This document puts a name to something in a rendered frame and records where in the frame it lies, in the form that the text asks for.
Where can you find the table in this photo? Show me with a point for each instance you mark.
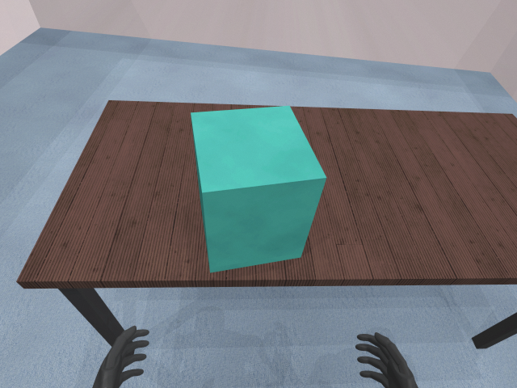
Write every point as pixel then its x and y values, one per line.
pixel 410 198

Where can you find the robot right hand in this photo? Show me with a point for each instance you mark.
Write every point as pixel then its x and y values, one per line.
pixel 395 371

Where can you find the robot left hand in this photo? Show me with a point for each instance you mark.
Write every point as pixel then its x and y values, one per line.
pixel 110 373

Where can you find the carton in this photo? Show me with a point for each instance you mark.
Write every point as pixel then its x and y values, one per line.
pixel 260 184

